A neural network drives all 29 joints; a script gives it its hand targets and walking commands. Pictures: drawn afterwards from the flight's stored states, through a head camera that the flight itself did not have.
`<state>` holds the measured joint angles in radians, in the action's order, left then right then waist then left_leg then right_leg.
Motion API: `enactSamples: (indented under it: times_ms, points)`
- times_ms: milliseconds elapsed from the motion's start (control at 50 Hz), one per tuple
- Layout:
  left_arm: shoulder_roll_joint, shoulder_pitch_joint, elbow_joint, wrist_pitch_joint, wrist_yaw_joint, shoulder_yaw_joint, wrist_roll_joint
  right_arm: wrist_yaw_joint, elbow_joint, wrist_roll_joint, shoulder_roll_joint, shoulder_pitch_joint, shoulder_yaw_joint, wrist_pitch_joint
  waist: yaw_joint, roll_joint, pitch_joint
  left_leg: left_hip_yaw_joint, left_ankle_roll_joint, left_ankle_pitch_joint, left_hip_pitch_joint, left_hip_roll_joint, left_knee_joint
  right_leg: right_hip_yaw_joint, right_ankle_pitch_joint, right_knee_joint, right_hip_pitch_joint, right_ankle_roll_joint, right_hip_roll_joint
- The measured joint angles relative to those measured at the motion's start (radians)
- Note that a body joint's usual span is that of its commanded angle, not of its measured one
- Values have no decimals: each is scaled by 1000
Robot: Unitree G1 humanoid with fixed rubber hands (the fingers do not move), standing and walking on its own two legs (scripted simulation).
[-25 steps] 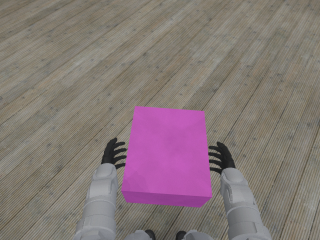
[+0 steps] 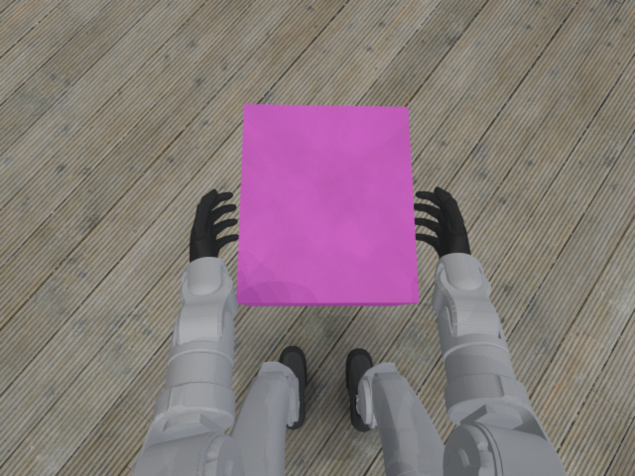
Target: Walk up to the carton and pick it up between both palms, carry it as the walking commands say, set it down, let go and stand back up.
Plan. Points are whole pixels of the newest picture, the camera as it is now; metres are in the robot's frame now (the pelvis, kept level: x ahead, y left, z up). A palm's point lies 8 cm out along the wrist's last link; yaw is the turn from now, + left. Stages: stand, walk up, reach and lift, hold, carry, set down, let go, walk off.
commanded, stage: set down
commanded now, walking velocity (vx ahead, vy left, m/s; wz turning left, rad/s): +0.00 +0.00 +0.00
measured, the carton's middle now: (324, 212) +0.45 +0.01 -0.18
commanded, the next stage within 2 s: none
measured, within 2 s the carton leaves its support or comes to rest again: neither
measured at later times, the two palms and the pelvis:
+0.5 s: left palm (228, 233) +0.42 +0.15 -0.17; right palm (437, 230) +0.42 -0.16 -0.17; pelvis -0.01 -0.01 -0.08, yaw +0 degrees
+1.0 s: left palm (238, 226) +0.45 +0.15 -0.25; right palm (418, 228) +0.44 -0.16 -0.25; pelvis -0.02 -0.01 -0.15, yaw -2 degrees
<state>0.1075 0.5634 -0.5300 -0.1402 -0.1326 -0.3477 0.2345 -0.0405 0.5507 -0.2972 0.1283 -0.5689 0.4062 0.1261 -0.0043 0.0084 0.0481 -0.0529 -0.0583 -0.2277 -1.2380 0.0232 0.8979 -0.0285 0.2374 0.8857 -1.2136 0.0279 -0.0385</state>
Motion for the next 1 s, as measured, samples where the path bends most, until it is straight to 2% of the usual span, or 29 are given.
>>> enactSamples:
  times_ms: [200, 400, 580, 840, 1000]
  points:
    - [0, 121, 2, -103, -41, -5, 0, 0, -2, 0, -15, -138, 71, 115, 0, 0, 67, 0, 0, -59, -223, -2, 209, -7, 67, 222, -230, 8, 0]
    - [-22, 169, -30, -149, -8, -45, 0, -1, -2, 0, -15, -178, 73, 189, 0, 0, 147, 1, 0, -104, -364, -5, 323, -11, 113, 339, -372, 12, -4]
    - [-63, 229, -42, -157, 13, -46, 0, 1, -3, 0, -15, -221, 74, 181, 0, 0, 171, 3, 0, -129, -510, -7, 415, -17, 136, 424, -515, 12, -5]
    - [-68, 277, 4, -176, 4, -46, 0, -17, -13, 3, -37, -275, 50, 188, 0, 0, 172, 3, 0, -169, -674, -8, 557, -22, 175, 560, -674, 7, -5]
    - [-93, 359, -58, -177, 5, -46, 0, -21, -12, 3, -46, -338, 88, 214, 0, 0, 171, 3, 0, -179, -756, -8, 622, -25, 184, 625, -756, 7, -4]
